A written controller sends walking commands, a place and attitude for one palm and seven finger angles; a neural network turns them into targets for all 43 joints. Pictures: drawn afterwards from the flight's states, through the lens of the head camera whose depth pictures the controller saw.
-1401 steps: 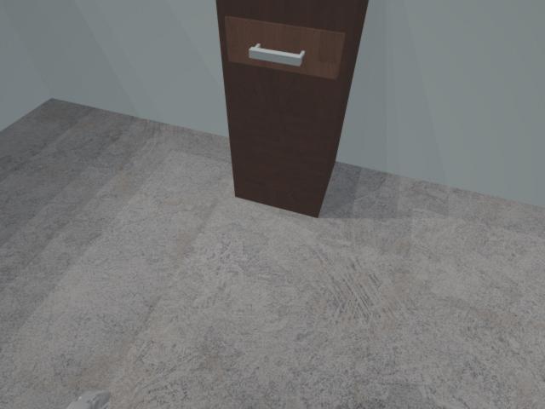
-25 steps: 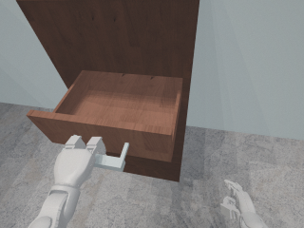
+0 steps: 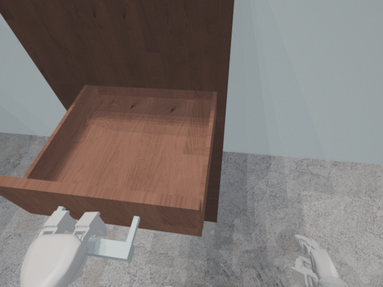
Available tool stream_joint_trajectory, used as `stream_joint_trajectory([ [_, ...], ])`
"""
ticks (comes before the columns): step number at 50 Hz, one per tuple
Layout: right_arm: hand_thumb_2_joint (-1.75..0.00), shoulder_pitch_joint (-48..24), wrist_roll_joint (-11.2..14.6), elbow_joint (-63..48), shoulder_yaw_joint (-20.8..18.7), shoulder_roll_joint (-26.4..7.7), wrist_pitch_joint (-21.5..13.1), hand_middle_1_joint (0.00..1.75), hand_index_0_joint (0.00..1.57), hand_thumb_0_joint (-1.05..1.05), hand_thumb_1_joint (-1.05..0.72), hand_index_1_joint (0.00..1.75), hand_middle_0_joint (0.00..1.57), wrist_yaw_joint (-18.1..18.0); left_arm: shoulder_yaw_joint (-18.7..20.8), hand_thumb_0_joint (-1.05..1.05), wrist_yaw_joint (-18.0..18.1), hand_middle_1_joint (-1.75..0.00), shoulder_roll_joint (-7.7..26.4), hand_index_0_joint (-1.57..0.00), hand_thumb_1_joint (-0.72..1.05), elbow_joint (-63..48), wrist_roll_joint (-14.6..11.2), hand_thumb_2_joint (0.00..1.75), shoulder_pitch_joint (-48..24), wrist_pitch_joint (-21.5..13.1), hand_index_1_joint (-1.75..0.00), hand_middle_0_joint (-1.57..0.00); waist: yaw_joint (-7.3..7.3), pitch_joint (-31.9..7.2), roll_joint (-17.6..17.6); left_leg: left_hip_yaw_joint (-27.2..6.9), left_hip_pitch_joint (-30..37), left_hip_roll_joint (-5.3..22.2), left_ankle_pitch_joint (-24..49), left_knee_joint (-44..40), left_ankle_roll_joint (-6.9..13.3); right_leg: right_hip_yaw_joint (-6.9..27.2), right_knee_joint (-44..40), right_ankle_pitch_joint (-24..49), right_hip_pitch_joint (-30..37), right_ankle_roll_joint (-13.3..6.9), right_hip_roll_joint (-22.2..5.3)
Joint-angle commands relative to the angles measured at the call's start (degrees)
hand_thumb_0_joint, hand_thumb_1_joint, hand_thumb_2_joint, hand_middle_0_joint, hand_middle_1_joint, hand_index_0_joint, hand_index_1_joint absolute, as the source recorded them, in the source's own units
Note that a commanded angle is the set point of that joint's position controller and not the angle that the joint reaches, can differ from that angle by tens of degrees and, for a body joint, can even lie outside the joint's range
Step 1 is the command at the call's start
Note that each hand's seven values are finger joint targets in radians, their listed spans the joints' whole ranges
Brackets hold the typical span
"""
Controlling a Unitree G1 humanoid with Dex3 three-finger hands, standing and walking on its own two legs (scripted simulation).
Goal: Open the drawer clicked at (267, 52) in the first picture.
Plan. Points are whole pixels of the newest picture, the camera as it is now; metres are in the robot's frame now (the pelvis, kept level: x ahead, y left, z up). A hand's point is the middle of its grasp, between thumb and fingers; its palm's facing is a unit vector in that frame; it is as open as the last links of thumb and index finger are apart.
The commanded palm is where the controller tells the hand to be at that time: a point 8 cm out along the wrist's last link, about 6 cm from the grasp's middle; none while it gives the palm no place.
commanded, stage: pull the drawer open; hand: left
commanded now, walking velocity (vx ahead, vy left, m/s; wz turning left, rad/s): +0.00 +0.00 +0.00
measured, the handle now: (91, 231) +0.21 +0.21 +0.05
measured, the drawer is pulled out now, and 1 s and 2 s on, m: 0.27 0.30 0.30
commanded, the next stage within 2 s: open the thumb to release the handle in 0.46 s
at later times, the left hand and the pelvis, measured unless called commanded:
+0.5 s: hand (64, 283) +0.13 +0.23 +0.04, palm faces -0.02 -0.08 -1.00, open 5.8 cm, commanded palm +0.08 +0.24 +0.09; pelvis -0.01 -0.01 -0.01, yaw +0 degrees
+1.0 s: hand (63, 279) +0.13 +0.23 +0.04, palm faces +0.01 -0.08 -1.00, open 11.0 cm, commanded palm +0.10 +0.24 +0.09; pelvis -0.03 -0.01 -0.01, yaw +2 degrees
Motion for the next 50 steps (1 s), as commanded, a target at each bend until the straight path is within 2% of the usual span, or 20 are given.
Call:
stream_joint_trajectory([
  [1,-0.9,-6.8,0.1,-10.1,-1.6,-4.0,-2.5,0.3,0.2,0.0,-0.9,0.3,0.2,0.4,12.8,0.0,7.0,-1.35,8.8,-0.4,0.9,-12.8,-0.7,0.9,9.6,0.3,-1.35,-0.4,3.72,-13.3,-1.7,-2.4,10.1,-2.1,25.3,0.9,0.6,2.8,-4.1,32.8,1.9,0.4,-2.2],
  [4,-0.9,-7.0,0.3,-10.6,-1.7,-4.3,-1.9,0.3,0.2,0.0,-0.9,0.3,0.2,0.0,15.5,0.0,8.4,-1.35,10.8,-0.4,0.9,-13.1,-1.1,0.9,10.2,0.3,-1.35,-0.4,3.59,-13.1,-1.9,-2.5,9.4,-2.2,22.2,1.6,0.5,3.6,-4.2,29.6,0.2,0.1,-2.0],
  [10,-0.9,-7.6,0.8,-11.5,-0.9,-3.6,-1.5,0.3,0.2,0.0,-0.9,0.3,0.2,-0.3,16.0,0.0,9.1,-1.35,10.2,-0.4,0.9,-12.8,-2.7,0.9,17.0,0.9,-1.35,-0.4,4.78,-13.8,-2.4,-2.2,8.4,-2.3,21.1,2.4,0.6,4.4,-3.9,29.9,0.9,0.4,-2.4],
  [11,-0.9,-7.9,1.0,-11.4,-1.0,-3.5,-1.3,0.3,0.2,0.0,-0.9,0.3,0.2,-0.4,15.7,0.0,8.8,-1.35,10.0,-0.4,0.9,-12.4,-2.5,0.9,16.1,1.1,-1.35,-0.4,4.39,-11.9,-2.4,-2.2,7.7,-2.3,20.2,2.1,0.7,3.7,-4.1,29.2,0.6,0.4,-2.3],
  [14,-0.9,-8.5,1.0,-11.8,-0.5,-3.8,-1.0,0.3,0.2,0.0,-0.9,0.3,0.2,-0.8,15.9,0.0,8.5,-1.35,11.1,-0.4,0.9,-12.3,-2.6,0.9,13.3,2.1,-1.35,-0.4,3.8,-10.5,-2.3,-2.2,7.1,-2.4,17.4,1.9,0.8,4.4,-5.3,27.3,0.0,0.3,-2.4],
  [16,-0.9,-8.2,0.9,-11.9,-0.3,-3.4,-1.1,0.3,0.2,0.0,-0.9,0.3,0.2,-0.9,14.5,0.0,7.9,-1.35,10.0,-0.4,0.9,-11.6,-2.3,0.9,12.3,2.2,-1.35,-0.4,3.6,-9.2,-2.0,-2.1,7.3,-2.5,16.1,1.7,1.1,3.8,-5.5,25.3,-0.8,0.4,-2.4],
  [19,-0.9,-8.2,1.0,-12.3,-0.1,-3.7,-1.2,0.3,0.2,0.0,-0.9,0.3,0.2,-1.2,15.6,0.0,7.7,-1.35,11.3,-0.4,0.9,-11.7,-2.4,0.9,12.5,2.2,-1.35,-0.4,4.03,-10.2,-0.8,-2.2,8.0,-2.3,16.8,1.4,0.9,4.2,-5.8,25.7,0.0,0.3,-2.4],
  [21,-0.9,-8.0,1.0,-12.2,-0.1,-3.5,-1.3,0.3,0.2,0.0,-0.9,0.3,0.2,-1.0,14.7,0.0,7.3,-1.35,10.5,-0.4,0.9,-12.0,-2.4,0.9,12.8,2.0,-1.35,-0.4,4.06,-10.1,-0.3,-2.1,8.3,-2.3,17.4,1.3,1.0,3.6,-5.5,25.7,0.1,0.4,-2.4],
  [27,-0.9,-8.4,0.9,-12.2,-0.1,-3.5,-1.3,0.3,0.2,0.0,-0.9,0.3,0.2,-1.7,16.8,0.0,6.8,-1.35,12.5,-0.4,0.9,-10.8,-2.7,0.9,10.3,2.0,-1.35,-0.4,4.23,-8.9,-2.1,-1.9,6.7,-2.8,14.2,1.0,1.0,4.1,-6.7,25.2,1.2,0.6,-2.9],
  [28,-0.9,-8.2,0.4,-10.6,0.3,-3.9,-1.0,0.3,0.2,0.0,-0.9,0.3,0.2,-2.1,16.0,0.0,6.4,-1.35,13.8,-0.4,0.9,-11.2,-1.4,0.9,-5.1,1.1,-1.35,-0.4,0.61,-6.6,-2.2,-2.8,6.4,-3.2,12.3,1.6,1.3,3.8,-6.6,23.0,-3.0,0.5,-2.9],
  [29,-0.9,-7.6,0.2,-10.8,-0.3,-3.5,-1.3,0.3,0.2,0.0,-0.9,0.3,0.2,-2.7,18.0,0.0,6.8,-1.34,14.3,-0.4,0.83,-10.6,-1.2,0.87,-4.6,0.5,-1.34,-0.4,1.93,-7.5,-0.6,-2.7,7.3,-2.8,11.8,1.3,1.3,3.4,-7.0,21.3,-1.9,0.4,-2.6],
  [30,-0.9,-7.4,0.1,-10.8,-0.1,-3.4,-1.7,0.3,0.2,0.0,-0.9,0.3,0.2,-2.6,17.0,0.0,6.9,-1.34,13.5,-0.39,0.76,-9.5,-1.1,0.84,-2.6,0.2,-1.34,-0.39,2.29,-7.8,0.9,-2.6,8.3,-3.1,11.9,1.3,1.2,3.3,-7.0,20.1,-2.8,0.1,-2.7],
  [31,-0.9,-7.1,0.3,-10.6,-0.5,-3.1,-1.8,0.3,0.2,0.0,-0.9,0.3,0.2,-2.4,16.7,0.0,6.8,-1.33,12.3,-0.38,0.69,-7.6,-1.4,0.81,0.5,0.1,-1.33,-0.38,2.66,-8.0,0.5,-2.5,8.3,-3.1,12.2,1.4,1.2,2.6,-6.7,20.0,-2.5,0.2,-2.5],
  [34,-0.9,-6.8,0.4,-10.4,-1.1,-3.5,-1.7,0.3,0.2,0.0,-0.9,0.3,0.2,-2.0,15.5,0.0,6.3,-1.3,11.5,-0.37,0.48,-9.1,-2.6,0.72,-1.8,-0.1,-1.3,-0.37,1.8,-10.4,0.2,-2.8,8.6,-2.8,13.0,1.4,1.2,2.4,-6.3,20.7,-2.1,0.2,-2.3],
  [35,-0.9,-6.9,0.5,-10.3,-1.1,-3.4,-1.7,0.3,0.2,0.0,-0.9,0.3,0.2,-2.1,16.1,0.0,6.4,-1.3,11.8,-0.36,0.41,-8.7,-2.6,0.69,-1.3,0.1,-1.3,-0.36,2.27,-10.4,0.1,-2.7,8.1,-2.9,12.2,1.1,1.2,2.2,-6.5,20.0,-1.5,0.3,-2.4],
  [39,-0.9,-7.4,0.5,-10.0,-0.9,-3.3,-1.6,0.3,0.2,0.0,-0.9,0.3,0.2,-2.3,15.9,0.0,6.1,-1.27,12.3,-0.35,0.13,-7.3,-1.9,0.57,-3.2,0.5,-1.27,-0.35,2.05,-9.7,-2.9,-3.0,6.5,-3.0,10.8,0.9,1.1,2.8,-6.9,19.4,-1.7,0.3,-2.4],
  [40,-0.9,-7.3,0.6,-10.1,-0.9,-3.0,-1.6,0.3,0.2,0.0,-0.9,0.3,0.2,-2.4,15.8,0.0,6.0,-1.26,11.9,-0.34,0.06,-7.3,-1.8,0.54,-2.1,0.7,-1.26,-0.34,2.62,-10.4,-2.3,-2.6,6.3,-2.9,10.6,0.6,1.2,2.2,-6.9,19.4,-0.5,0.4,-2.7],
  [44,-0.9,-7.6,0.8,-9.7,-0.6,-2.9,-1.9,0.3,0.2,0.0,-0.9,0.3,0.2,-2.8,15.8,0.0,5.3,-1.23,12.6,-0.32,-0.22,-6.3,-2.2,0.42,-3.8,1.2,-1.23,-0.32,2.22,-9.7,-3.3,-2.8,5.8,-2.9,10.0,0.3,1.3,2.4,-7.7,19.4,0.2,0.6,-2.7],
  [48,-0.9,-7.3,0.8,-9.5,-0.6,-2.6,-2.2,0.3,0.2,0.0,-0.9,0.3,0.2,-3.1,14.8,0.0,4.4,-1.2,11.9,-0.3,-0.5,-6.6,-2.2,0.3,-3.9,0.6,-1.2,-0.3,2.53,-9.1,-2.4,-2.7,5.9,-3.0,9.4,-0.4,1.3,2.0,-8.3,18.6,0.9,0.8,-2.9],
  [50,-0.9,-7.4,0.9,-9.8,-0.2,-2.5,-2.2,0.3,0.2,0.0,-0.9,0.3,0.2,-3.0,14.2,0.0,4.3,-1.2,11.5,-0.3,-0.5,-6.5,-2.4,0.3,-3.3,1.0,-1.2,-0.3,2.56,-9.1,-2.5,-2.6,6.0,-2.9,9.5,-0.6,1.3,2.0,-8.4,18.5,1.2,0.8,-3.1],
])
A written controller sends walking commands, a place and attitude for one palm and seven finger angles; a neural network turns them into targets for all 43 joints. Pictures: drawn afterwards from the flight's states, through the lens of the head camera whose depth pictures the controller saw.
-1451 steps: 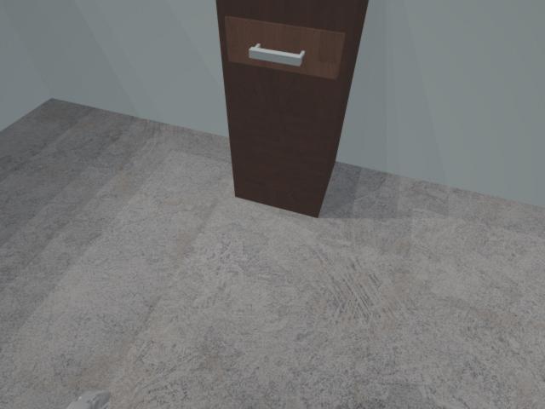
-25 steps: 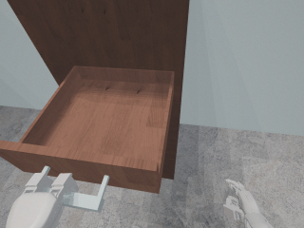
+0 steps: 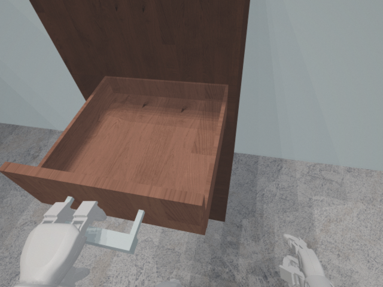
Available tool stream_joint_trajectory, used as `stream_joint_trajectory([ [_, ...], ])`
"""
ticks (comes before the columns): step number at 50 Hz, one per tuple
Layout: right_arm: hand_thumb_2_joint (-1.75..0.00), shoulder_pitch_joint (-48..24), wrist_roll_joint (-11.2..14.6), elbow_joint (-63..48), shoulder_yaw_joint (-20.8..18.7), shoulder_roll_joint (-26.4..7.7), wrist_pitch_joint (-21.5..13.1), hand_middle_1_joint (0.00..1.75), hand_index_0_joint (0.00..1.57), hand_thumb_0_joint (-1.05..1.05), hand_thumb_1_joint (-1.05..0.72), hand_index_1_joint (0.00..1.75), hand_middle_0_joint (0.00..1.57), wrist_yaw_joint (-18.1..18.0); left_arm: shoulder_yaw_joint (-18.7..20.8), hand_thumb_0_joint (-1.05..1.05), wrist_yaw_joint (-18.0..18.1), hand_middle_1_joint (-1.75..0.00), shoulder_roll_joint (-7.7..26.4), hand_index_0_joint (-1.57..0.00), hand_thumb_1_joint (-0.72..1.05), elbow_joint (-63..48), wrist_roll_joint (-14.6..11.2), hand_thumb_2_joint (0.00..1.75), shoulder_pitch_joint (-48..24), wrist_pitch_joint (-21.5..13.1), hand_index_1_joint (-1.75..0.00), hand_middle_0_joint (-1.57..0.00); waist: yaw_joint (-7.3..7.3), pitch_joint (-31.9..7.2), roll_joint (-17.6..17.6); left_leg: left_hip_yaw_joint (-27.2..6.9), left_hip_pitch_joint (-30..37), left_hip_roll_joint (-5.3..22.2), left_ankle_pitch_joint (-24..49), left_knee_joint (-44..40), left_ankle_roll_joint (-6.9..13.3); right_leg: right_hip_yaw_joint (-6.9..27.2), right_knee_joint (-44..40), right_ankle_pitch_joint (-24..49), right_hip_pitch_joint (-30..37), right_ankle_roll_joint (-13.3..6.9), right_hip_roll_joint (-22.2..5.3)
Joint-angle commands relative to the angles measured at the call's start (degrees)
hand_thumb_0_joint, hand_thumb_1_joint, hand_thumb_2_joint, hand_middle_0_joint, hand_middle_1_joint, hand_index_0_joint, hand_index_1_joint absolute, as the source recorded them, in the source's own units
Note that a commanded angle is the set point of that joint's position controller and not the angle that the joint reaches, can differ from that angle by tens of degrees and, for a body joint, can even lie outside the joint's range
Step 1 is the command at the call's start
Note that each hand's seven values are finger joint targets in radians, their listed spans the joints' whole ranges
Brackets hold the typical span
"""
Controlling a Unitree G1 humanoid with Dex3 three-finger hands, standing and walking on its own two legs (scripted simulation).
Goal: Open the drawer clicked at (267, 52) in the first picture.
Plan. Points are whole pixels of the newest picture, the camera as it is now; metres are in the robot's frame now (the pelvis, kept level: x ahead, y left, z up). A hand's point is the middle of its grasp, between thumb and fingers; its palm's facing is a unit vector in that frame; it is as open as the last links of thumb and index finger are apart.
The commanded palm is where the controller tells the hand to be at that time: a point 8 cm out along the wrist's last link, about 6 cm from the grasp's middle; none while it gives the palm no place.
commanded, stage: open the thumb to release the handle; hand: left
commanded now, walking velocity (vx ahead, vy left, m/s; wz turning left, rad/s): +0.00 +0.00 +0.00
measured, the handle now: (96, 222) +0.22 +0.21 +0.06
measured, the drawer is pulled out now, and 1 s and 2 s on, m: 0.30 0.30 0.30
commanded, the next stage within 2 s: lift the hand off the handle in 0.06 s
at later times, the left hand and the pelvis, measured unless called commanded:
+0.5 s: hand (80, 248) +0.17 +0.23 +0.04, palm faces +0.05 -0.10 -0.99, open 13.8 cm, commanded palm +0.15 +0.23 +0.10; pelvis +0.00 +0.01 +0.00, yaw +1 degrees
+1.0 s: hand (61, 230) +0.19 +0.24 +0.10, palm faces +0.07 -0.11 -0.99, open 13.1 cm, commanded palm +0.16 +0.23 +0.17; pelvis +0.01 +0.02 +0.02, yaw +0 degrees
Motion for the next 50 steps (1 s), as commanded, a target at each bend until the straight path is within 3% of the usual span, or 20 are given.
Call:
stream_joint_trajectory([
  [1,-0.9,-6.9,0.3,-9.4,-2.4,-6.0,-3.0,0.3,0.2,0.0,-0.9,0.3,0.2,-0.7,13.0,0.0,3.4,-1.2,10.0,-0.3,-0.5,-9.5,-0.9,0.3,-0.1,2.4,-1.2,-0.3,0.79,-8.7,-3.0,0.0,9.1,-2.2,8.5,-4.3,1.8,4.7,-12.0,18.0,2.7,1.2,-2.3],
  [7,-0.9,-7.0,0.2,-9.9,-2.3,-6.1,-3.0,0.3,0.2,0.0,-0.9,0.3,0.2,-0.4,12.3,0.0,3.2,-1.2,9.5,-0.3,-0.5,-9.6,-0.8,0.3,0.9,2.2,-1.2,-0.3,1.06,-7.7,-2.6,0.0,9.0,-2.3,8.3,-4.7,1.7,4.6,-12.2,17.2,2.5,1.2,-2.4],
  [8,-0.9,-6.6,-0.4,-9.6,-2.4,-5.4,-3.4,0.3,0.2,0.0,-0.9,0.3,0.2,0.5,3.8,0.0,2.3,-1.2,1.4,-0.3,-0.5,-7.1,-0.6,0.3,3.1,2.2,-1.2,-0.3,-0.1,-6.0,-3.8,0.1,8.7,-2.3,8.6,-4.0,1.9,3.5,-11.7,17.0,0.4,1.2,-2.4],
  [9,-0.9,-6.4,0.0,-10.1,-2.7,-5.9,-3.4,0.3,0.2,0.0,-0.9,0.3,0.2,1.1,4.7,0.0,2.0,-1.2,2.2,-0.3,-0.5,-7.9,-1.2,0.3,1.7,2.2,-1.2,-0.3,-0.82,-6.2,-4.9,-0.3,9.0,-1.7,8.8,-4.1,1.8,3.5,-11.5,16.2,-0.4,1.1,-2.2],
  [12,-0.9,-6.4,-0.5,-10.3,-2.8,-6.5,-3.2,0.3,0.2,0.0,-0.9,0.3,0.2,0.6,7.5,0.0,2.8,-1.2,6.9,-0.3,-0.5,-10.6,0.7,0.3,-1.8,2.1,-1.2,-0.3,0.31,-8.6,-3.3,0.0,9.0,-2.0,7.3,-3.9,1.8,4.1,-11.5,13.6,-0.4,1.1,-2.3],
  [15,-0.9,-6.5,-0.6,-10.0,-2.3,-6.0,-3.1,0.3,0.2,0.0,-0.9,0.3,0.2,0.8,5.9,0.0,3.0,-1.2,5.6,-0.3,-0.5,-8.4,2.3,0.3,-3.2,3.0,-1.2,-0.3,-0.15,-7.2,-4.5,-0.1,8.6,-2.2,6.2,-3.5,1.9,4.3,-11.7,12.0,-1.8,0.8,-2.4],
  [23,-0.9,-6.1,-0.3,-9.1,-2.5,-5.6,-3.3,0.3,0.2,0.0,-0.9,0.3,0.2,-0.2,3.7,0.0,1.5,-1.2,4.8,-0.3,-0.5,-8.3,2.1,0.3,-10.4,3.8,-1.2,-0.3,-0.95,-8.0,-4.2,-0.6,10.4,-1.9,6.5,-4.2,2.1,2.6,-11.8,12.2,-1.2,1.1,-2.1],
  [27,-0.9,-6.8,-0.1,-9.9,-2.0,-5.7,-3.5,0.3,0.2,0.0,-0.9,0.3,0.2,-0.7,4.6,0.0,1.0,-1.2,7.2,-0.3,-0.5,-13.8,1.6,0.3,-11.4,4.5,-1.2,-0.3,0.09,-10.5,-1.9,-0.5,13.4,-1.9,8.3,-5.1,2.0,3.7,-13.0,12.9,0.9,0.9,-2.2],
  [33,-0.9,-7.4,0.1,-9.9,-1.3,-5.4,-4.1,0.3,0.2,0.0,-0.9,0.3,0.2,-1.2,5.2,0.0,-0.7,-1.2,8.2,-0.3,-0.5,-17.4,0.1,0.3,-13.5,5.1,-1.2,-0.3,-0.38,-8.1,-2.4,-0.7,15.7,-1.4,9.0,-6.8,2.0,3.7,-15.3,12.6,1.8,1.3,-2.5],
  [36,-0.9,-7.3,0.5,-10.3,-1.2,-5.4,-4.6,0.3,0.2,0.0,-0.9,0.3,0.2,-1.0,4.8,0.0,-1.7,-1.2,7.3,-0.3,-0.5,-19.4,-1.2,0.3,-10.6,5.3,-1.2,-0.3,0.21,-8.2,-0.1,-0.6,17.2,-1.0,11.2,-7.9,1.9,2.8,-15.4,14.4,3.5,1.2,-2.5],
  [45,-0.9,-7.5,1.1,-11.0,-0.9,-6.2,-4.4,0.3,0.2,0.0,-0.9,0.3,0.2,-0.4,6.0,0.0,-4.2,-1.2,8.6,-0.3,-0.5,-23.4,-2.6,0.3,-6.9,7.7,-1.2,-0.3,0.62,-7.4,-3.1,-0.4,18.6,-0.2,13.7,-10.4,1.6,2.4,-17.0,17.0,6.4,1.9,-3.0],
  [48,-0.9,-7.8,1.4,-11.2,-0.9,-6.4,-4.2,0.3,0.2,0.0,-0.9,0.3,0.2,-0.3,4.6,0.0,-5.9,-1.2,7.9,-0.3,-0.5,-25.2,-2.9,0.3,-8.9,8.5,-1.2,-0.3,0.42,-6.0,-1.4,-0.5,19.7,0.3,14.3,-11.6,1.6,0.9,-17.5,15.9,6.6,2.1,-3.0],
  [50,-0.9,-7.6,1.7,-11.5,-0.8,-6.5,-4.3,0.3,0.2,0.0,-0.9,0.3,0.2,-0.2,4.7,0.0,-7.0,-1.2,8.1,-0.3,-0.5,-26.7,-3.3,0.3,-7.8,9.2,-1.2,-0.3,0.91,-7.6,-0.8,-0.4,20.9,0.7,15.2,-12.4,1.5,1.0,-17.8,15.9,7.7,2.2,-3.1],
])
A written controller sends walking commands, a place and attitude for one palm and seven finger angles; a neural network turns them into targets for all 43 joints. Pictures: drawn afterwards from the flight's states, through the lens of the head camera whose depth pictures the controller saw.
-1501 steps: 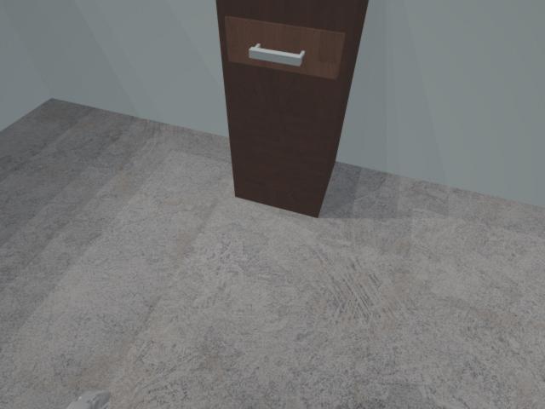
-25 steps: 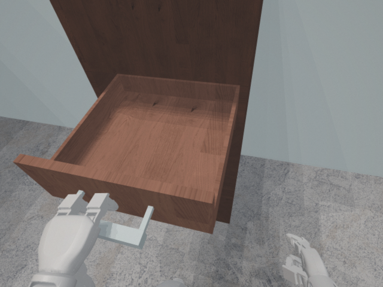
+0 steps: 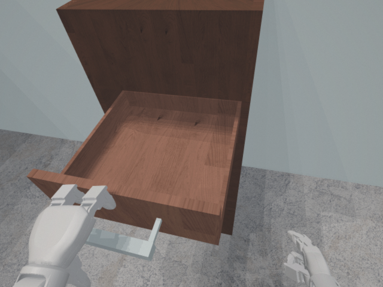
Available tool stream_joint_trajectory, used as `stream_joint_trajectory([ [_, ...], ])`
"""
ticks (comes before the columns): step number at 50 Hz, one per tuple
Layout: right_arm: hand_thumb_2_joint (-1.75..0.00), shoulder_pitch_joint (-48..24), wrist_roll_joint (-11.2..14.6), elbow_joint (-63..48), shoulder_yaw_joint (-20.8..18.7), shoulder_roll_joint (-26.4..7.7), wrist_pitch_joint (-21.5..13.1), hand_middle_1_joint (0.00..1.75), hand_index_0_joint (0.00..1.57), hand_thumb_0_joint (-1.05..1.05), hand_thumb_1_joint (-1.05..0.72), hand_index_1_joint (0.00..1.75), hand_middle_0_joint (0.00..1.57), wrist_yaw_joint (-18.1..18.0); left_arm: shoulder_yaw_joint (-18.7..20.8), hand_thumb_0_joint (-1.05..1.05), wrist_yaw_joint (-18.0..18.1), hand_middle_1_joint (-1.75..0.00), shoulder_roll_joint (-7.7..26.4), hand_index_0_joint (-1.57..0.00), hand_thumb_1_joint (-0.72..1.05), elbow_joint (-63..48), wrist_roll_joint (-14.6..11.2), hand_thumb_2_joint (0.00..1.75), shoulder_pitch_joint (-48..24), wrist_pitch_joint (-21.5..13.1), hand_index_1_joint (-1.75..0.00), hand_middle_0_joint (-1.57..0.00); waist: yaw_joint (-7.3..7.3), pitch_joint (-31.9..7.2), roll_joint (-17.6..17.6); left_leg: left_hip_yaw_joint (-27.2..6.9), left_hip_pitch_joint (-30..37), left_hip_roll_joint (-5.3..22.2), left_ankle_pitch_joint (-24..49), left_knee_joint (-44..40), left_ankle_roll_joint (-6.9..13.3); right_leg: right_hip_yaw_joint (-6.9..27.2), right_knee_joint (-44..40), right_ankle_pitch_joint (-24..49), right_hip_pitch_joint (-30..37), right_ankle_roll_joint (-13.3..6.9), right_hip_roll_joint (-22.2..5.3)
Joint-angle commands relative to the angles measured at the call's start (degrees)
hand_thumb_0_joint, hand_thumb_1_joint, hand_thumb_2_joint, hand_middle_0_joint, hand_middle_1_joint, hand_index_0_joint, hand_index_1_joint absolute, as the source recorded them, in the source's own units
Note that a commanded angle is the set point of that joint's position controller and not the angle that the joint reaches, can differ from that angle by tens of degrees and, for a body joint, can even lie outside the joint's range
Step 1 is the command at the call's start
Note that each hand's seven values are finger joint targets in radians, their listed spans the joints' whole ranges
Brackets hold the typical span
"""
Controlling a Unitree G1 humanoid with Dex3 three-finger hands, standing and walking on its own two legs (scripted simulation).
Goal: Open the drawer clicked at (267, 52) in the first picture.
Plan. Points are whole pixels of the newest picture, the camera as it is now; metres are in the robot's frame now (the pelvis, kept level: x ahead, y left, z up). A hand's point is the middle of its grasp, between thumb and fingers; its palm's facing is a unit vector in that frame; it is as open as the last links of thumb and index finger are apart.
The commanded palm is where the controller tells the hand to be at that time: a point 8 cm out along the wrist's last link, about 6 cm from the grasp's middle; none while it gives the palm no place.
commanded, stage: lift the hand off the handle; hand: left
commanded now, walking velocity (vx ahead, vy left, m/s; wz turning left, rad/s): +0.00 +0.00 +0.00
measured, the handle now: (116, 228) +0.21 +0.18 +0.04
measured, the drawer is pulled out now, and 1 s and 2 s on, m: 0.30 0.30 0.30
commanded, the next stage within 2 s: draw the hand back to the body in 0.76 s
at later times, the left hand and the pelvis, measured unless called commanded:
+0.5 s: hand (75, 207) +0.19 +0.20 +0.17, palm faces +0.16 -0.14 -0.98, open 13.8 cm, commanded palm +0.15 +0.20 +0.23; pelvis +0.00 +0.01 +0.01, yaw +0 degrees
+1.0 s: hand (69, 214) +0.17 +0.19 +0.18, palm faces +0.10 -0.09 -0.99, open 13.8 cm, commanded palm +0.14 +0.21 +0.24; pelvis -0.01 -0.02 +0.02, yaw +1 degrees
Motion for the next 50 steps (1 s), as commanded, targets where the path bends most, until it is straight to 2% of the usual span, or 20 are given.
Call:
stream_joint_trajectory([
  [1,-0.9,-8.1,0.9,-10.6,-1.5,-4.6,-2.9,0.3,0.2,0.0,-0.9,0.3,0.2,-0.2,7.6,0.0,1.7,-1.2,7.9,-0.3,-0.5,-17.3,-0.8,0.3,-5.7,0.7,-1.2,-0.3,-0.3,-8.6,-1.7,-0.4,12.7,1.8,14.1,-6.3,0.0,0.3,-9.7,13.8,-1.1,0.5,-2.0],
  [11,-0.9,-8.2,1.5,-11.3,-0.7,-4.4,-3.1,0.3,0.2,0.0,-0.9,0.3,0.2,0.6,5.1,0.0,-2.3,-1.2,7.3,-0.3,-0.5,-23.7,-0.6,0.3,-9.8,2.5,-1.2,-0.3,-0.52,-6.6,-2.3,-1.2,15.5,3.3,16.3,-8.5,-0.3,-1.4,-11.3,11.2,-0.7,0.5,-2.2],
  [14,-0.9,-9.6,2.3,-11.8,-0.1,-4.4,-3.1,0.3,0.2,0.0,-0.9,0.3,0.2,0.8,7.4,0.0,-3.1,-1.2,9.5,-0.3,-0.5,-23.6,-0.9,0.3,-8.1,4.2,-1.2,-0.3,0.26,-7.4,-1.8,-1.2,15.4,3.8,17.1,-9.1,-0.6,-1.7,-11.4,12.5,1.8,0.4,-2.2],
  [15,-0.9,-8.7,1.8,-11.2,0.3,-3.8,-2.7,0.3,0.2,0.0,-0.9,0.3,0.2,1.2,5.7,0.0,-4.1,-1.2,7.9,-0.3,-0.5,-22.2,-0.4,0.3,-7.8,4.9,-1.2,-0.3,0.53,-6.9,-2.2,-1.0,14.6,3.2,17.5,-10.0,-0.5,-2.7,-11.4,12.7,2.4,0.5,-2.1],
  [19,-0.9,-11.3,3.6,-12.2,0.4,-4.4,-1.9,0.3,0.2,0.0,-0.9,0.3,0.2,2.3,7.1,0.0,-7.0,-1.2,8.8,-0.3,-0.5,-22.8,-2.8,0.3,-6.7,8.1,-1.2,-0.3,0.6,-6.3,-2.4,-0.7,14.8,4.1,19.2,-11.4,-0.9,-2.5,-11.9,15.8,6.2,0.8,-2.1],
  [20,-0.9,-10.6,3.0,-12.3,0.7,-3.9,-1.5,0.3,0.2,0.0,-0.9,0.3,0.2,2.6,5.2,0.0,-8.4,-1.2,7.6,-0.3,-0.5,-23.1,-3.1,0.3,-6.5,8.9,-1.2,-0.3,0.88,-6.4,-3.0,-0.1,14.3,3.2,18.6,-12.1,-0.5,-3.0,-12.5,16.1,7.0,1.0,-2.2],
  [24,-0.9,-12.9,4.0,-13.5,1.2,-4.9,-1.3,0.3,0.2,0.0,-0.9,0.3,0.2,2.1,8.1,0.0,-10.2,-1.2,11.2,-0.3,-0.5,-27.2,-5.4,0.3,-9.9,10.2,-1.2,-0.3,0.31,-5.1,-2.8,0.2,15.2,4.1,16.6,-12.8,-0.5,-2.2,-13.9,16.1,7.8,1.4,-2.4],
  [27,-0.9,-11.2,3.1,-13.3,1.4,-4.9,-0.9,0.3,0.2,0.0,-0.9,0.3,0.2,1.8,7.8,0.0,-11.5,-1.2,11.2,-0.3,-0.5,-27.3,-5.0,0.3,-9.5,9.3,-1.2,-0.3,0.64,-4.7,-2.8,0.3,15.9,3.5,17.3,-13.8,-0.2,-2.6,-15.3,16.0,8.4,1.5,-2.4],
  [29,-0.9,-13.0,4.0,-13.8,1.7,-5.6,-1.4,0.3,0.2,0.0,-0.9,0.3,0.2,1.5,12.1,0.0,-11.3,-1.2,15.2,-0.3,-0.5,-28.8,-6.2,0.3,-9.8,9.5,-1.2,-0.3,0.73,-4.7,-2.7,0.5,16.0,4.0,16.1,-13.1,-0.5,-1.4,-15.8,16.8,9.1,1.5,-2.8],
  [31,-0.9,-11.9,3.5,-13.0,1.8,-4.8,-1.2,0.3,0.2,0.0,-0.9,0.3,0.2,1.5,10.9,0.0,-12.2,-1.2,14.2,-0.3,-0.5,-27.9,-5.3,0.3,-12.4,8.9,-1.2,-0.3,0.54,-3.3,-2.4,0.4,16.8,3.6,16.2,-13.8,-0.4,-1.7,-16.6,14.9,7.8,1.5,-3.0],
  [34,-0.9,-13.4,4.1,-13.0,1.6,-5.2,-1.9,0.3,0.2,0.0,-0.9,0.3,0.2,1.4,13.3,0.0,-13.0,-1.2,15.4,-0.3,-0.5,-27.5,-8.0,0.3,-12.4,8.7,-1.2,-0.3,0.29,-2.4,-2.0,0.4,17.2,3.5,14.2,-13.9,-0.5,-1.6,-17.6,14.1,7.9,1.6,-2.7],
  [37,-0.9,-11.6,3.4,-11.5,1.2,-4.9,-1.5,0.3,0.2,0.0,-0.9,0.3,0.2,1.7,10.5,0.0,-15.3,-1.2,12.0,-0.3,-0.5,-22.0,-8.6,0.3,-9.9,8.2,-1.2,-0.3,0.05,0.1,-3.8,0.8,16.3,2.2,13.4,-15.3,-0.1,-2.4,-18.7,13.1,7.6,2.0,-2.6],
  [39,-0.9,-13.3,4.4,-12.5,1.3,-5.4,-2.4,0.3,0.2,0.0,-0.9,0.3,0.2,1.7,13.2,0.0,-15.5,-1.2,14.7,-0.3,-0.5,-24.7,-9.9,0.3,-11.8,8.2,-1.2,-0.3,-0.33,-1.1,-3.0,0.8,16.5,2.8,12.2,-14.9,-0.4,-1.5,-18.7,13.4,8.5,2.0,-2.6],
  [40,-0.9,-12.3,3.4,-13.1,1.9,-5.0,-2.2,0.3,0.2,0.0,-0.9,0.3,0.2,1.6,11.9,0.0,-16.1,-1.2,14.0,-0.3,-0.5,-25.0,-9.2,0.3,-11.4,7.6,-1.2,-0.3,0.8,-3.0,-4.2,0.9,16.5,1.9,13.0,-14.8,-0.1,-2.1,-18.7,13.6,9.3,2.1,-3.2],
  [43,-0.9,-11.7,3.2,-13.7,1.8,-5.4,-2.3,0.3,0.2,0.0,-0.9,0.3,0.2,0.8,11.6,0.0,-15.5,-1.2,14.9,-0.3,-0.5,-27.2,-7.8,0.3,-13.8,6.0,-1.2,-0.3,0.48,-2.4,-3.0,1.2,17.5,2.3,12.2,-14.6,-0.2,-1.4,-19.6,11.4,7.6,2.2,-3.8],
  [44,-0.9,-12.7,3.8,-13.7,1.6,-5.6,-3.3,0.3,0.2,0.0,-0.9,0.3,0.2,0.6,14.5,0.0,-14.5,-1.2,17.0,-0.3,-0.5,-28.8,-9.3,0.3,-13.7,5.4,-1.2,-0.3,0.1,-2.9,-1.3,1.0,17.6,2.7,10.7,-14.0,-0.4,-0.8,-19.9,10.7,7.7,1.9,-3.4],
  [45,-0.9,-11.4,2.6,-13.6,2.3,-4.8,-3.3,0.3,0.2,0.0,-0.9,0.3,0.2,0.4,13.7,0.0,-14.6,-1.2,16.0,-0.3,-0.5,-26.7,-8.6,0.3,-12.6,4.7,-1.2,-0.3,1.17,-3.6,-2.5,0.9,17.6,1.7,11.6,-13.8,0.0,-1.4,-20.0,10.9,8.2,1.8,-3.7],
  [47,-0.9,-10.5,2.6,-12.4,1.7,-5.3,-2.9,0.3,0.2,0.0,-0.9,0.3,0.2,-0.1,17.4,0.0,-14.1,-1.2,18.5,-0.3,-0.5,-23.2,-8.6,0.3,-10.1,3.8,-1.2,-0.3,0.93,-0.8,-4.7,1.0,16.9,1.5,11.4,-13.6,-0.1,-0.9,-20.7,11.5,7.7,1.9,-3.8],
  [49,-0.9,-12.0,3.3,-12.4,1.6,-5.5,-3.7,0.3,0.2,0.0,-0.9,0.3,0.2,-0.1,21.2,0.0,-13.1,-1.2,20.9,-0.3,-0.5,-23.7,-9.9,0.3,-10.9,3.5,-1.2,-0.3,0.84,-1.5,-2.4,0.9,17.4,1.7,11.1,-12.7,-0.4,0.4,-20.6,13.3,8.0,1.7,-3.7],
  [50,-0.9,-11.0,2.6,-12.1,1.9,-4.8,-3.5,0.3,0.2,0.0,-0.9,0.3,0.2,0.1,19.7,0.0,-13.5,-1.2,19.4,-0.3,-0.5,-22.1,-9.9,0.3,-11.6,2.9,-1.2,-0.3,1.17,-1.8,-2.3,0.9,17.2,0.9,11.5,-12.8,-0.1,-0.7,-20.4,12.8,8.3,1.8,-4.0],
])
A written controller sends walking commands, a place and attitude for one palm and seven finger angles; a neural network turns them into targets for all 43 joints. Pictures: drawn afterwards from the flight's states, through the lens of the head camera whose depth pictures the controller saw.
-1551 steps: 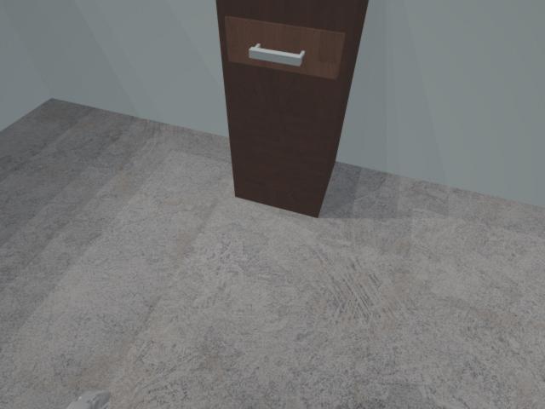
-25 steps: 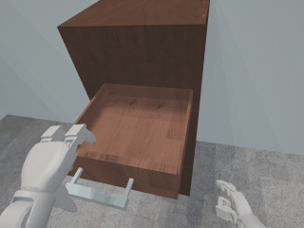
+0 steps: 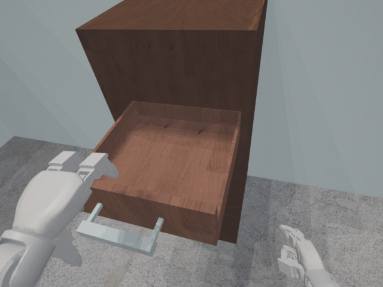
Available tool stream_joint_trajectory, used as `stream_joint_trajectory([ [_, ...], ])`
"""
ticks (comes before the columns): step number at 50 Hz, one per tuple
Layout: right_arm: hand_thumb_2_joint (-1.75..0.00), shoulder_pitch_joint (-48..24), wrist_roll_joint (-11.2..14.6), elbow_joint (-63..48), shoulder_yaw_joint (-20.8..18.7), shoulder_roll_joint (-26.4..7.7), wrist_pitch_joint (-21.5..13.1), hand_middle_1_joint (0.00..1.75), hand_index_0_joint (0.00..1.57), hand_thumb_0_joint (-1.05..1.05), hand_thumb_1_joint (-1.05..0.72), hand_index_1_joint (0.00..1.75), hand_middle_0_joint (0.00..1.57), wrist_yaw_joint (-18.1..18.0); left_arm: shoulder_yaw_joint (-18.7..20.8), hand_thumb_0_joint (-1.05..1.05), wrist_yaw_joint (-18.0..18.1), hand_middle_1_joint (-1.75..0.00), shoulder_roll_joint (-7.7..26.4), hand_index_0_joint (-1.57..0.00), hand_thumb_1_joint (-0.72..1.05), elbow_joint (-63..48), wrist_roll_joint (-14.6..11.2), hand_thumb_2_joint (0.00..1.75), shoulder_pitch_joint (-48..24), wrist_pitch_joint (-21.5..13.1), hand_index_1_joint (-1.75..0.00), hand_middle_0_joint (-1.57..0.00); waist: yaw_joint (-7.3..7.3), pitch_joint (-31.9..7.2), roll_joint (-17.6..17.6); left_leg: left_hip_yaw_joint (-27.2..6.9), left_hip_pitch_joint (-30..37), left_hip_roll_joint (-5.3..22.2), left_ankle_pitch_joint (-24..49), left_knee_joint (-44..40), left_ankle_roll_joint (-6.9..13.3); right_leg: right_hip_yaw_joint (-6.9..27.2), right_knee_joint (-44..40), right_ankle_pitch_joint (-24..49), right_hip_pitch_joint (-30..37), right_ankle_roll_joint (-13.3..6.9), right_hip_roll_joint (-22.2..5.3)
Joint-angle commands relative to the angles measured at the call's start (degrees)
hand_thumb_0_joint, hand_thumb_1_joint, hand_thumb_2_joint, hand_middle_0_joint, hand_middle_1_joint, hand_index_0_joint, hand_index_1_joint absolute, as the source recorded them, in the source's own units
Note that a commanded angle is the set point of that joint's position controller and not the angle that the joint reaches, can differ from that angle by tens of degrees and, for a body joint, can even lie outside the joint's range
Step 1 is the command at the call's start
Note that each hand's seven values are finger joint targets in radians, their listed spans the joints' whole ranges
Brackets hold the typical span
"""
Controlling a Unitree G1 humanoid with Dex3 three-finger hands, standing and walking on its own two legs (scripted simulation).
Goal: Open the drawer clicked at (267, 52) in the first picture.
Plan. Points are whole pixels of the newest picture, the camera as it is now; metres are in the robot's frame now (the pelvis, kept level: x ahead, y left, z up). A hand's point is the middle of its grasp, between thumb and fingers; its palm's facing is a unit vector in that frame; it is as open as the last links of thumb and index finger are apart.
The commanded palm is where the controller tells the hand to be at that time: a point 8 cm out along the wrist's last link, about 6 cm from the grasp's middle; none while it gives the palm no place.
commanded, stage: draw the hand back to the body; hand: left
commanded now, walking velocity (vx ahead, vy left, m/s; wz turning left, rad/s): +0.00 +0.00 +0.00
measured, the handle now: (121, 226) +0.22 +0.20 +0.02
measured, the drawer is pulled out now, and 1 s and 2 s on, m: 0.30 0.30 0.30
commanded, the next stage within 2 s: step back with the hand held close in 1.46 s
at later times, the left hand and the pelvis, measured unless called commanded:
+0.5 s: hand (53, 199) +0.19 +0.25 +0.17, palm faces +0.12 -0.22 -0.97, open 13.8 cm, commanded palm +0.15 +0.26 +0.22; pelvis +0.02 +0.02 +0.00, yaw +1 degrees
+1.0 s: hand (64, 176) +0.22 +0.24 +0.19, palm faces +0.36 -0.83 -0.43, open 10.9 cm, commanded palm +0.16 +0.29 +0.21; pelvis +0.04 +0.02 +0.01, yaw +1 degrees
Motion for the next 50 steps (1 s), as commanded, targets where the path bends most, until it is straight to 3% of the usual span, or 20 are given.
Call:
stream_joint_trajectory([
  [1,-0.9,-9.9,0.2,-9.4,-2.4,-3.8,-3.7,0.3,0.2,0.0,-0.9,0.3,0.2,-0.4,14.5,0.0,3.7,-1.2,12.2,-0.3,-0.5,-6.1,-0.7,0.3,-5.0,-1.7,-1.2,-0.3,0.11,-4.4,-5.8,2.5,5.7,0.5,6.3,-1.9,1.0,0.9,-8.7,8.4,-3.6,3.0,-4.6],
  [4,-0.9,-11.3,1.1,-9.6,-3.0,-4.8,-4.4,0.3,0.2,0.0,-0.9,0.3,0.2,-0.3,16.4,0.0,3.0,-1.2,12.7,-0.3,-0.5,-6.2,-4.5,0.3,-2.6,-1.9,-1.2,-0.3,-0.39,-4.9,-4.1,2.5,5.7,0.4,6.7,-1.3,0.9,1.5,-8.5,11.7,-2.8,3.2,-4.3],
  [6,-0.9,-9.5,0.6,-9.6,-2.9,-4.6,-4.3,0.3,0.2,0.0,-0.9,0.3,0.2,-0.6,15.1,0.0,1.9,-1.2,12.4,-0.3,-0.5,-5.3,-4.9,0.3,-1.9,-2.5,-1.2,-0.3,-0.86,-4.6,-6.9,2.6,5.1,0.1,6.8,-1.5,1.2,0.5,-8.3,11.8,-3.1,3.9,-4.9],
  [9,-0.9,-11.2,1.0,-10.5,-3.1,-5.5,-5.2,0.3,0.2,0.0,-0.9,0.3,0.2,-1.1,15.0,0.0,1.8,-1.2,12.2,-0.3,-0.5,-9.1,-6.3,0.3,-0.9,-3.5,-1.2,-0.3,-0.97,-5.4,-5.1,2.4,5.5,0.6,6.5,-0.7,1.0,1.0,-8.2,12.7,-3.7,3.8,-4.7],
  [10,-0.9,-9.6,0.0,-10.9,-2.5,-5.0,-5.0,0.3,0.2,0.0,-0.9,0.3,0.2,-1.3,13.0,0.0,1.4,-1.2,11.1,-0.3,-0.5,-9.6,-5.6,0.3,-0.7,-4.2,-1.2,-0.3,-0.38,-6.7,-4.9,2.4,5.5,-0.2,7.0,-0.5,1.5,0.0,-8.1,12.5,-4.1,4.0,-5.0],
  [12,-0.9,-8.8,-0.2,-10.3,-3.2,-5.4,-4.6,0.3,0.2,0.0,-0.9,0.3,0.2,-1.9,15.1,0.0,2.0,-1.2,12.9,-0.3,-0.5,-8.9,-5.1,0.3,-0.1,-5.1,-1.2,-0.3,-0.73,-5.5,-7.1,2.2,5.2,0.0,7.1,-0.5,1.4,-0.1,-8.2,12.5,-4.5,4.0,-5.0],
  [14,-0.9,-10.5,0.4,-10.6,-3.2,-5.7,-4.9,0.3,0.2,0.0,-0.9,0.3,0.2,-2.3,20.7,0.0,4.2,-1.2,17.3,-0.3,-0.5,-10.4,-5.1,0.3,0.5,-5.2,-1.2,-0.3,0.22,-7.4,-5.9,2.1,5.5,0.8,7.1,0.2,0.9,1.0,-7.6,13.9,-3.4,3.5,-5.0],
  [16,-0.9,-8.2,-0.1,-10.2,-3.3,-4.8,-4.2,0.3,0.2,0.0,-0.9,0.3,0.2,-2.2,20.4,0.0,4.8,-1.2,16.0,-0.3,-0.5,-8.7,-3.5,0.3,0.9,-6.2,-1.2,-0.3,0.2,-6.9,-4.7,2.2,5.8,0.7,9.0,0.2,0.9,-0.3,-7.0,13.5,-4.3,3.2,-5.3],
  [19,-0.9,-9.3,0.7,-10.3,-4.3,-5.2,-4.0,0.3,0.2,0.0,-0.9,0.3,0.2,-1.2,21.9,0.0,6.2,-1.2,15.1,-0.3,-0.5,-10.4,-5.4,0.3,3.4,-5.8,-1.2,-0.3,0.23,-8.6,0.0,2.2,6.7,1.2,11.2,0.4,0.5,-0.4,-6.3,15.2,-3.9,2.6,-4.1],
  [23,-0.9,-7.9,0.4,-9.9,-4.8,-5.1,-2.8,0.3,0.2,0.0,-0.9,0.3,0.2,-0.4,19.3,0.0,4.6,-1.2,12.8,-0.3,-0.5,-7.2,-5.7,0.3,4.6,-4.4,-1.2,-0.3,-0.69,-6.6,-4.3,2.1,4.9,1.6,11.8,-0.9,0.8,-2.4,-5.7,13.5,-5.4,3.4,-3.9],
  [24,-0.9,-4.6,1.2,-9.3,-4.9,-0.2,-8.8,0.3,0.2,0.0,-0.9,0.3,0.2,-1.9,16.4,0.0,7.2,-1.18,-8.5,-0.3,-0.47,-11.2,-42.1,0.32,-3.6,-7.9,-1.18,-0.3,-5.95,-4.6,-3.6,0.3,11.4,3.1,10.3,-2.6,1.5,-2.7,-5.1,11.6,-2.5,1.4,-3.1],
  [25,-0.9,-2.0,0.4,-5.3,-4.8,-0.7,-11.4,0.3,0.2,0.0,-0.9,0.3,0.2,-2.8,17.3,0.0,9.3,-1.15,-7.2,-0.29,-0.43,1.0,-41.2,0.33,3.8,-9.0,-1.15,-0.29,-5.14,-1.2,-6.8,-1.0,9.7,4.5,10.6,-4.0,1.2,-3.8,-5.1,8.0,-4.4,1.4,-2.9],
  [28,-0.9,-3.6,0.5,-6.6,-4.7,-1.4,-14.2,0.3,0.2,0.0,-0.9,0.3,0.2,-3.5,15.5,0.0,10.6,-1.09,-7.2,-0.29,-0.32,-11.7,-45.1,0.37,0.3,-11.8,-1.09,-0.29,-4.29,-6.4,-8.6,-2.6,10.9,4.8,12.6,-6.0,0.7,-3.8,-5.3,8.6,-0.2,1.7,-4.4],
  [29,-0.9,-5.3,0.2,-5.3,-4.9,-1.9,-15.9,0.3,0.2,0.0,-0.9,0.3,0.2,-3.9,18.3,0.0,11.6,-1.07,-3.8,-0.29,-0.29,-13.1,-45.4,0.39,0.0,-12.7,-1.07,-0.29,-3.51,-6.8,-6.2,-2.2,10.9,4.7,11.5,-5.7,0.8,-2.7,-5.0,8.7,0.2,1.6,-4.2],
  [30,-0.9,-4.2,-0.6,-6.2,-3.7,-0.7,-17.3,0.3,0.2,0.0,-0.9,0.3,0.2,-3.9,13.7,0.0,11.5,-1.04,-8.0,-0.28,-0.26,-17.0,-44.8,0.4,0.5,-14.3,-1.04,-0.28,-3.1,-9.9,-4.7,-1.9,10.9,3.6,13.8,-6.2,0.9,-3.1,-5.1,10.3,1.8,1.3,-4.5],
  [32,-0.9,-3.7,-0.6,-4.5,-3.6,-0.6,-18.9,0.3,0.2,0.0,-0.9,0.3,0.2,-3.8,12.8,0.0,11.8,-1.0,-8.8,-0.28,-0.18,-16.7,-45.2,0.43,3.8,-14.4,-1.0,-0.28,-2.99,-7.8,-1.3,-1.7,10.5,3.8,17.6,-6.2,0.4,-3.0,-5.3,12.3,1.9,1.0,-4.6],
  [34,-0.9,-3.9,-0.6,-3.1,-3.3,-0.8,-20.2,0.3,0.2,0.0,-0.9,0.3,0.2,-3.8,15.4,0.0,12.3,-0.95,-5.6,-0.27,-0.12,-17.4,-45.3,0.47,1.6,-14.3,-0.95,-0.27,-2.71,-5.1,2.0,-2.3,9.1,4.2,18.4,-6.7,-0.7,-2.7,-5.7,12.1,2.2,0.6,-4.6],
  [37,-0.9,-2.7,-0.6,-1.6,-3.1,-0.3,-19.8,0.3,0.2,0.0,-0.9,0.3,0.2,-3.4,16.5,0.0,11.9,-0.88,-6.6,-0.26,-0.01,-11.4,-45.8,0.51,2.0,-14.0,-0.88,-0.26,-3.07,-1.4,2.2,-2.0,7.6,3.9,16.1,-7.3,-1.1,-3.6,-6.9,11.9,1.7,0.4,-4.3],
  [40,-0.9,-3.0,-0.4,-0.8,-3.7,-0.3,-18.6,0.3,0.2,0.0,-0.9,0.3,0.2,-3.4,18.1,0.0,11.3,-0.82,-7.6,-0.26,0.09,-6.6,-46.7,0.55,2.7,-14.1,-0.82,-0.26,-3.25,0.0,-2.4,-1.7,7.3,4.1,15.3,-7.5,-0.8,-3.8,-7.9,12.7,1.6,0.6,-4.1],
  [50,-0.9,-4.4,0.0,-0.7,-5.2,-0.9,-17.5,0.3,0.2,0.0,-0.9,0.3,0.2,-3.7,20.6,0.0,10.8,-0.59,-5.8,-0.23,0.44,-9.5,-47.4,0.7,4.3,-14.3,-0.59,-0.23,-3.11,-8.4,-3.7,0.2,11.8,3.4,22.2,-5.7,0.2,-2.9,-8.2,21.9,5.3,1.5,-5.0],
])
